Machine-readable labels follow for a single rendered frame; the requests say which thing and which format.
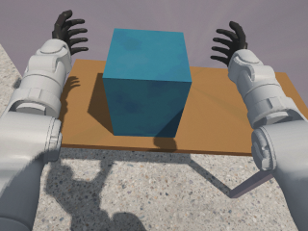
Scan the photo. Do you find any left robot forearm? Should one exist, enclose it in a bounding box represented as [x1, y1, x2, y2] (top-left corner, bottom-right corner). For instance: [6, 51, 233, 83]
[0, 38, 72, 124]

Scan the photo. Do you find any robot right hand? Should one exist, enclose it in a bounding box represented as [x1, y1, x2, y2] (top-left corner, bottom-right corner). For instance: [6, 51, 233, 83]
[210, 21, 248, 67]

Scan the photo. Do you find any table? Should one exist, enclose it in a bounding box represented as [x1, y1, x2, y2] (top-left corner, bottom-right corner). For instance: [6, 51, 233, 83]
[58, 59, 308, 199]

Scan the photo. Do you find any carton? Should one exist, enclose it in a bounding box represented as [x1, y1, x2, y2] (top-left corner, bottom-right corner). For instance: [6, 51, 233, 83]
[102, 28, 193, 138]

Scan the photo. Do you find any robot left hand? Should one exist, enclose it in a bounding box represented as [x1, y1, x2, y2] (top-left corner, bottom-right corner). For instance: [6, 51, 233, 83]
[52, 10, 89, 56]

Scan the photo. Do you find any left robot upper arm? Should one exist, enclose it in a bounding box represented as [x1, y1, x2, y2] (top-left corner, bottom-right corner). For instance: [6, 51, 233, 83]
[0, 111, 63, 231]

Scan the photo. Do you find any right robot forearm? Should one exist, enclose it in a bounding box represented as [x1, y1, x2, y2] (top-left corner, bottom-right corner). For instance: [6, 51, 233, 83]
[227, 49, 308, 130]

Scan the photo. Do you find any right robot upper arm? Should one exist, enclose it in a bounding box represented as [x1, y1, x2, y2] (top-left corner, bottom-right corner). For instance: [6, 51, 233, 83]
[251, 119, 308, 231]

